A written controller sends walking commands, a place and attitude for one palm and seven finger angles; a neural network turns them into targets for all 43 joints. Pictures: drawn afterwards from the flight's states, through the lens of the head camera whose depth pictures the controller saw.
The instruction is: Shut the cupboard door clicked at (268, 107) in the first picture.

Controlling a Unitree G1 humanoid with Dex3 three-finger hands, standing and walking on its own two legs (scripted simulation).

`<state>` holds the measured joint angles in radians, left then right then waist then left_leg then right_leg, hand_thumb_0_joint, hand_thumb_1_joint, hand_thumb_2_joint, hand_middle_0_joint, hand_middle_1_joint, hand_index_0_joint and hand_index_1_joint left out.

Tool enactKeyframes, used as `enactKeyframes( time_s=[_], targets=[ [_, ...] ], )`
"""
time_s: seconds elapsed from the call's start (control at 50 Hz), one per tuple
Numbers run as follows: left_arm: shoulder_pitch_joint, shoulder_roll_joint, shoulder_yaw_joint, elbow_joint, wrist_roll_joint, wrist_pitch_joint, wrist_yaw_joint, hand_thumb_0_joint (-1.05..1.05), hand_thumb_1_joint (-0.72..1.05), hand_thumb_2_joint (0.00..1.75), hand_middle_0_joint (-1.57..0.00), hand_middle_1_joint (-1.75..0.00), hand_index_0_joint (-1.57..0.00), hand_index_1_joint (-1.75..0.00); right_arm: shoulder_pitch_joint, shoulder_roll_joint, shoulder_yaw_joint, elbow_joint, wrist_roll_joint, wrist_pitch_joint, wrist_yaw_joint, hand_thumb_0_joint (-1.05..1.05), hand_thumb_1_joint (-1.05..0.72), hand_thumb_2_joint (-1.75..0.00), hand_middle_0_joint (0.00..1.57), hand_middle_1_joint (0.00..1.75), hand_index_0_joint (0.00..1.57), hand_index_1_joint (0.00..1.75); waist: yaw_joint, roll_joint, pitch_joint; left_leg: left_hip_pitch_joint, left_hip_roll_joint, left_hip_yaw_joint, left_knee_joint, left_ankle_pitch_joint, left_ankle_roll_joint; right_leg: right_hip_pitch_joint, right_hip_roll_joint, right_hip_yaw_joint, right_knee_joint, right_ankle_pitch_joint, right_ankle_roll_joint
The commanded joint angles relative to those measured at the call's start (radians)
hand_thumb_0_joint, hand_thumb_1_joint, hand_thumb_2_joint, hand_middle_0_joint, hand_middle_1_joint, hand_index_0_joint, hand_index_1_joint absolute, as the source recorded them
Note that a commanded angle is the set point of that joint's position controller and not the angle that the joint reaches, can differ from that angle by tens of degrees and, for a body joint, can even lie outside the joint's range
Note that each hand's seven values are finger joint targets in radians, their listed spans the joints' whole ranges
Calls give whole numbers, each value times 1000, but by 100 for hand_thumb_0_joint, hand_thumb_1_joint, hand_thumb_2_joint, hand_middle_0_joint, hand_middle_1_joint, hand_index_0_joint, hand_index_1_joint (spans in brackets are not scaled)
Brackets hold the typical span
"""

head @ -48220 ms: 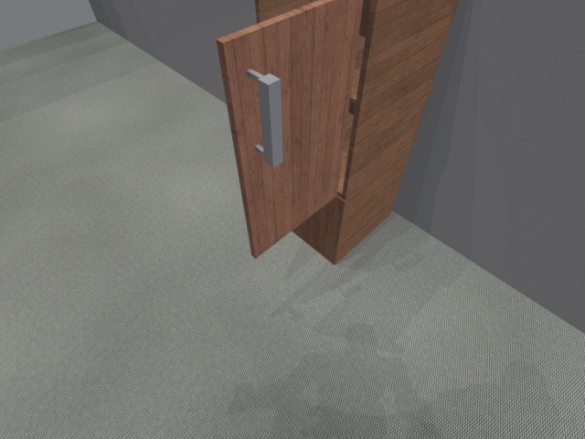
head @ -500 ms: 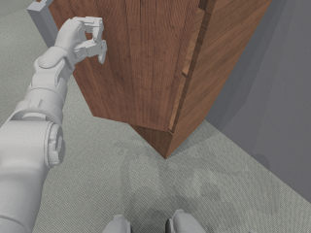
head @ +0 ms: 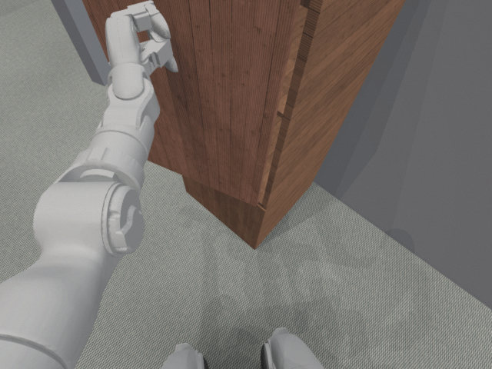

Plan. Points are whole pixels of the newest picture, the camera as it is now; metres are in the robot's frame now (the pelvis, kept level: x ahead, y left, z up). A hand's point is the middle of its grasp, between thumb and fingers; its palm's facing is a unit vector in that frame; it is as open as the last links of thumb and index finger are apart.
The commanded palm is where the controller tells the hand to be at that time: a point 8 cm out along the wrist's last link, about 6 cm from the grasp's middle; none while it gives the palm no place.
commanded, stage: pull the fist back off the door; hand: left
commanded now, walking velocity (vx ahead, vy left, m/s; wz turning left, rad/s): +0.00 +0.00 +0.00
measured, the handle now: (91, 25) +0.64 +0.16 +0.15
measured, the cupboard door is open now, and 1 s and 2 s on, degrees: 17 17 17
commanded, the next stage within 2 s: draw the hand back to the body in 0.64 s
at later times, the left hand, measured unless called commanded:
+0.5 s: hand (159, 96) +0.49 +0.06 +0.14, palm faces +0.03 -1.00 -0.01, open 3.1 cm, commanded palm +0.45 +0.10 +0.16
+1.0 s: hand (140, 110) +0.44 +0.08 +0.17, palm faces +0.04 -1.00 -0.02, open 3.1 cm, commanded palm +0.39 +0.13 +0.17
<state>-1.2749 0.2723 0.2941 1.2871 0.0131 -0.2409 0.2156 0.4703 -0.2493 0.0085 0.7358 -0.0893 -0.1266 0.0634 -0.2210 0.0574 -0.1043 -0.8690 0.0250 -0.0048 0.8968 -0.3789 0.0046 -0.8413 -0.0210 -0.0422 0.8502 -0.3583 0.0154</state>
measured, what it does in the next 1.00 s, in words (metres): stands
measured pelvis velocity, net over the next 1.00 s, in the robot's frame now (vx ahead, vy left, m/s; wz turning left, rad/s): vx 0.03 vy -0.01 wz -0.04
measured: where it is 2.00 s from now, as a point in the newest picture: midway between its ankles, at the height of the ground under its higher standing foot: outside the picture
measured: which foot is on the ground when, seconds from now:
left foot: down 0.00-1.00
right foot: down 0.00-1.00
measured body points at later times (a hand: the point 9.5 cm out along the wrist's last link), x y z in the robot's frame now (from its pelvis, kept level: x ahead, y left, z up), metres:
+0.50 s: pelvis +0.03 -0.02 +0.03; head +0.07 -0.03 +0.48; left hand +0.48 +0.11 +0.14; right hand +0.07 -0.29 -0.09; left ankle +0.02 +0.11 -0.69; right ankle +0.02 -0.13 -0.69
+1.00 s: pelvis +0.03 -0.01 +0.04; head +0.04 -0.04 +0.49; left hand +0.43 +0.13 +0.17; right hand +0.09 -0.26 -0.09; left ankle +0.02 +0.11 -0.69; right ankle +0.02 -0.13 -0.69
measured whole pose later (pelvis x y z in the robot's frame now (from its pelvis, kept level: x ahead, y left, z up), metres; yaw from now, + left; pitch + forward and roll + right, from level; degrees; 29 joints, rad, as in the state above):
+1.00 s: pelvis +0.03 -0.01 +0.04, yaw -2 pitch +6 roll +0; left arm -0.50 0.11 0.16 0.61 -0.09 -0.19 0.07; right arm 0.37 -0.22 -0.01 0.65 0.02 -0.01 0.00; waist -0.05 0.06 -0.09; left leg -0.39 0.04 0.05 0.63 -0.34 -0.01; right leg -0.42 0.00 0.01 0.65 -0.33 0.00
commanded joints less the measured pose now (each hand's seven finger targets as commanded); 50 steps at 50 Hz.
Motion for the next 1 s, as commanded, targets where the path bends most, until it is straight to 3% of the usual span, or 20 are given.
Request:
enactKeyframes(
  time_s=[0.0, 0.04, 0.14, 0.18, 0.22, 0.26, 0.34, 0.42, 0.48, 0.54, 0.58, 0.6, 0.64, 0.66, 0.7, 0.74, 0.76, 0.78, 0.86, 0.98],
  targets=[
    [-507, 205, -21, -235, 101, -113, 22, 0, 90, 90, -130, -150, -130, -150, 192, -184, -73, -64, 2, 28, 13, 0, -90, -90, 20, 30, 20, 30, -28, 28, -493, 443, -14, -41, -102, 293, 5, 154, 56, -20, -108, 231, -27],
    [-452, 225, -4, -225, 71, -91, -26, 0, 90, 90, -130, -150, -130, -150, 180, -182, -76, -84, 21, 50, 1, 0, -90, -90, 20, 30, 20, 30, -1, -1, -499, 430, -19, -22, -128, 273, 9, 242, 58, -8, -132, 263, -30],
    [-313, 187, 39, -322, -63, -73, -105, 0, 90, 90, -130, -150, -130, -150, 137, -168, -78, -123, 52, 69, -26, 0, -90, -90, 20, 30, 20, 30, 56, -86, -504, 439, -25, 14, -179, 311, 14, 419, 68, 1, -179, 384, -25],
    [-252, 165, 40, -391, -87, -101, -107, 0, 90, 90, -130, -150, -130, -150, 116, -156, -73, -130, 58, 63, -30, 0, -90, -90, 20, 30, 20, 30, 76, -46, -474, 461, -27, 28, -186, 337, 13, 440, 69, 4, -187, 423, -26],
    [-151, 154, 37, -416, -77, -123, -103, 0, 90, 90, -130, -150, -130, -150, 110, -150, -78, -130, 59, 63, -28, 0, -90, -90, 20, 30, 20, 30, 86, -100, -417, 439, -27, 40, -192, 343, 20, 464, 70, 6, -195, 452, -24],
    [-69, 85, -23, -459, -60, -131, -100, 0, 90, 90, -130, -150, -130, -150, 93, -141, -81, -140, 65, 63, -25, 0, -90, -90, 20, 30, 20, 30, 94, -92, -381, 457, -29, 49, -203, 355, 21, 470, 68, 2, -198, 465, -25],
    [41, 41, -68, -488, -61, -80, -114, 0, 90, 90, -130, -150, -130, -150, 42, -137, -85, -149, 85, 75, -27, 0, -90, -90, 20, 30, 20, 30, 103, -113, -302, 453, -32, 64, -231, 290, 23, 477, 59, 9, -232, 436, -22],
    [-8, -32, -142, -655, -102, -58, -125, 0, 90, 90, -130, -150, -130, -150, -24, -123, -83, -167, 102, 70, -46, 0, -90, -90, 20, 30, 20, 30, 106, -48, -317, 541, -34, 59, -242, 305, 22, 488, 56, 10, -247, 435, -25],
    [-30, -45, -170, -805, -118, -84, -115, 0, 90, 90, -130, -150, -130, -150, -65, -116, -82, -170, 106, 55, -61, 0, -90, -90, 20, 30, 20, 30, 110, -21, -374, 614, -30, 47, -241, 352, 20, 510, 57, 9, -235, 468, -27],
    [14, -88, -209, -808, -110, -85, -104, 0, 90, 90, -130, -150, -130, -150, -90, -109, -78, -158, 105, 41, -66, 0, -90, -90, 20, 30, 20, 30, 107, -62, -354, 620, -28, 37, -245, 340, 17, 495, 55, 1, -232, 450, -24],
    [24, -41, -176, -729, -96, -61, -92, 0, 90, 90, -130, -150, -130, -150, -99, -116, -73, -143, 107, 47, -74, 0, -90, -90, 20, 30, 20, 30, 100, -109, -287, 578, -29, 33, -259, 282, 18, 475, 49, 2, -245, 400, -19],
    [8, -75, -210, -685, -88, -41, -91, 0, 90, 90, -130, -150, -130, -150, -106, -112, -66, -140, 108, 49, -73, 0, -90, -90, 20, 30, 20, 30, 89, -117, -245, 556, -34, 34, -268, 245, 18, 459, 46, 3, -254, 367, -17],
    [22, -61, -189, -619, -80, -7, -83, 0, 90, 90, -130, -150, -130, -150, -122, -112, -62, -142, 110, 60, -76, 0, -90, -90, 20, 30, 20, 30, 101, -112, -224, 536, -38, 35, -276, 219, 17, 457, 40, 8, -263, 338, -20],
    [11, -35, -163, -603, -79, 6, -78, 0, 90, 90, -130, -150, -130, -150, -122, -116, -59, -143, 109, 66, -79, 0, -90, -90, 20, 30, 20, 30, 107, -101, -236, 545, -38, 33, -278, 226, 16, 463, 39, 8, -263, 334, -23],
    [1, -66, -173, -568, -90, 24, -76, 0, 90, 90, -130, -150, -130, -150, -135, -107, -51, -148, 109, 71, -79, 0, -90, -90, 20, 30, 20, 30, 113, -78, -238, 535, -42, 34, -280, 225, 10, 465, 35, 7, -261, 332, -27],
    [10, -56, -138, -559, -107, 16, -73, 0, 90, 90, -130, -150, -130, -150, -133, -108, -51, -155, 105, 69, -78, 0, -90, -90, 20, 30, 20, 30, 126, -105, -272, 537, -41, 33, -274, 254, 9, 491, 38, 6, -251, 364, -29],
    [73, 3, -77, -568, -114, 5, -72, 0, 90, 90, -130, -150, -130, -150, -123, -116, -53, -162, 100, 71, -80, 0, -90, -90, 20, 30, 20, 30, 150, -156, -317, 536, -37, 31, -276, 288, 10, 541, 40, 6, -243, 400, -30],
    [134, 15, -62, -608, -119, -6, -79, 0, 90, 90, -130, -150, -130, -150, -138, -112, -51, -183, 101, 72, -78, 0, -90, -90, 20, 30, 20, 30, 174, -124, -347, 538, -39, 41, -281, 312, 9, 578, 37, 11, -236, 433, -32],
    [312, 22, -68, -782, -94, -53, -105, 0, 90, 90, -130, -150, -130, -150, -140, -103, -58, -220, 100, 64, -68, 0, -90, -90, 20, 30, 20, 30, 212, -125, -412, 570, -30, 56, -281, 431, 12, 652, 39, 6, -213, 555, -34],
    [464, 10, -117, -1052, -139, 32, -180, 0, 90, 90, -130, -150, -130, -150, -224, -104, -58, -260, 132, 69, -81, 0, -90, -90, 20, 30, 20, 30, 208, -147, -265, 591, -25, 76, -341, 347, 26, 667, 40, 7, -293, 490, -22]
  ],
)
